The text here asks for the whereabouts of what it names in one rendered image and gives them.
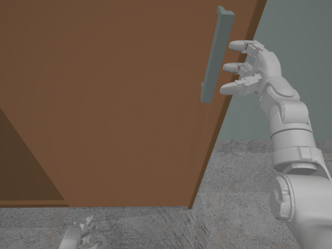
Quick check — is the right robot hand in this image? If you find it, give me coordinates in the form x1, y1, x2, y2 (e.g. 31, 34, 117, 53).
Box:
220, 40, 282, 96

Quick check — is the handle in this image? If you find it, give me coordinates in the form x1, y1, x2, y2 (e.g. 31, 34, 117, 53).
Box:
200, 6, 235, 103

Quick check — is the right robot forearm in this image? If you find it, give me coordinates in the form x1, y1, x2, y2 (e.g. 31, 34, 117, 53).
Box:
258, 76, 332, 183

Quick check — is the wardrobe door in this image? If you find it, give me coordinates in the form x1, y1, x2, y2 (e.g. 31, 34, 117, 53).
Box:
0, 0, 257, 207
0, 108, 64, 200

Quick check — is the left robot hand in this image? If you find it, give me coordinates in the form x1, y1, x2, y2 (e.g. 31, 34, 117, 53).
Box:
59, 213, 98, 249

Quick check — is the right robot upper arm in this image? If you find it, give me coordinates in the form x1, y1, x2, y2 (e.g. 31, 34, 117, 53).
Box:
269, 174, 332, 249

